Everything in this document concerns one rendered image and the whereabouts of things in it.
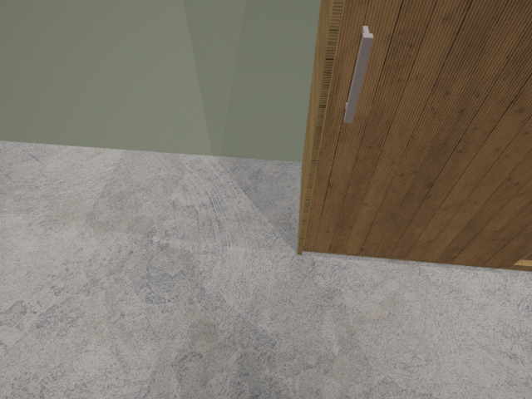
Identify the handle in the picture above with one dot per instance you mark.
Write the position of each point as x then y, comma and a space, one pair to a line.
361, 65

